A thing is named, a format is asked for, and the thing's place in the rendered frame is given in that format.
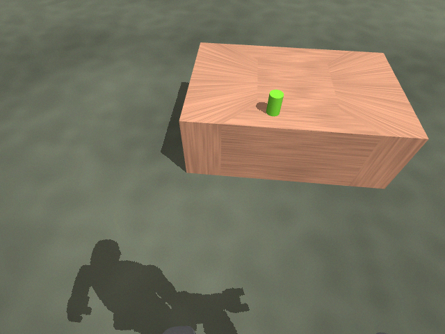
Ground can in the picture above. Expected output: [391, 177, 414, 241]
[266, 90, 284, 116]

